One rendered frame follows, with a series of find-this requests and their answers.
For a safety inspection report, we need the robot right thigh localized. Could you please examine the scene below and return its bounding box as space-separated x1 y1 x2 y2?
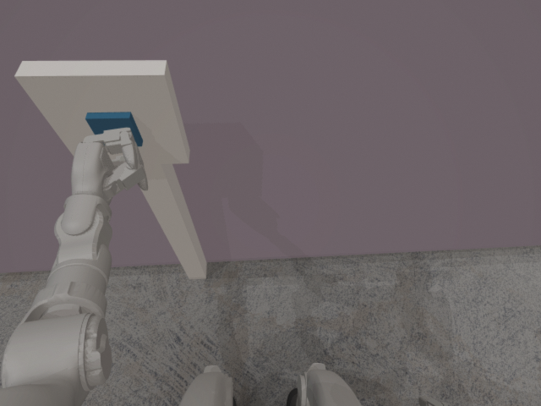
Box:
298 370 362 406

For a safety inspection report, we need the robot left hand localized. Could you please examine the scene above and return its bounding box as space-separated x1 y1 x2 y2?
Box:
71 128 148 205

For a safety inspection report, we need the button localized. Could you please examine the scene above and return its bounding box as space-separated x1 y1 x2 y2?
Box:
85 112 143 146

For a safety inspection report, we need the robot left thigh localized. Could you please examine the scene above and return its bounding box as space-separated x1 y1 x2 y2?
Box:
178 372 232 406

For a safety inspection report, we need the robot left upper arm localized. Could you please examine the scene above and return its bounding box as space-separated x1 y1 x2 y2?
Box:
0 313 112 406

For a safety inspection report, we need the panel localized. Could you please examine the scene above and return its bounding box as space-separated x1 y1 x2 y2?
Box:
14 60 207 280

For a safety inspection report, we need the robot left forearm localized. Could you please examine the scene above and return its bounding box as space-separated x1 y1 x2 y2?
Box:
1 194 112 388

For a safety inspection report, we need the robot thigh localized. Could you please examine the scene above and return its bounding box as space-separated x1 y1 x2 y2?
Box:
178 372 232 406
298 370 362 406

